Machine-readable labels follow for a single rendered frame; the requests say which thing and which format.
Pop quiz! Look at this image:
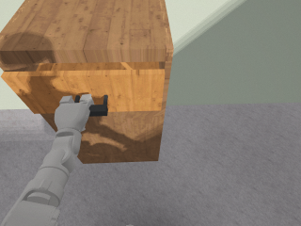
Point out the cabinet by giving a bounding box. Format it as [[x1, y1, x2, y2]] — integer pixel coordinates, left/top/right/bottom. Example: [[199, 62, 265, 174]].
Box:
[[0, 0, 174, 164]]

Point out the left robot hand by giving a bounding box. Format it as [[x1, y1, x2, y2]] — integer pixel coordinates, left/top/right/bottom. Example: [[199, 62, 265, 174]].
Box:
[[54, 94, 94, 133]]

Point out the drawer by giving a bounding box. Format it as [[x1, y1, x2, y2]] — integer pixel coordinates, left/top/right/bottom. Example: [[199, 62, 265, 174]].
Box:
[[0, 61, 165, 114]]

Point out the robot left forearm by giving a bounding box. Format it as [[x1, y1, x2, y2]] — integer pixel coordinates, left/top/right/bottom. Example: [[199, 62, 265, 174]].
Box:
[[0, 128, 82, 226]]

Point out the left robot upper arm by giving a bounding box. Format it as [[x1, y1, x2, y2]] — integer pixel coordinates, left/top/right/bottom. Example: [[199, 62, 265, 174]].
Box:
[[6, 201, 60, 226]]

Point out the handle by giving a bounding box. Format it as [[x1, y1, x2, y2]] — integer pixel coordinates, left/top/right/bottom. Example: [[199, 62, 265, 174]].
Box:
[[74, 94, 108, 117]]

